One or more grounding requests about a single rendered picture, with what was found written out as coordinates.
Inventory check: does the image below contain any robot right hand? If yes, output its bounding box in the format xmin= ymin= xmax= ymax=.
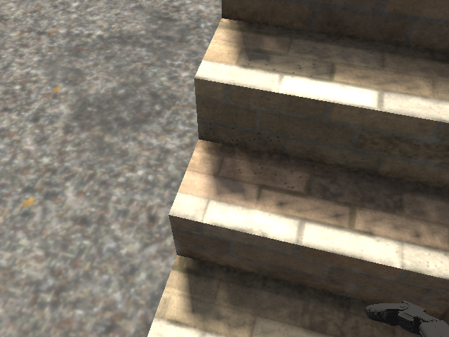
xmin=366 ymin=300 xmax=449 ymax=337

